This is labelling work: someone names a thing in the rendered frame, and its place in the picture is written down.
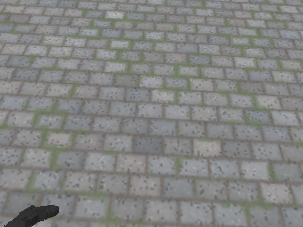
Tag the robot left hand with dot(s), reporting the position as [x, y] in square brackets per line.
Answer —
[32, 215]

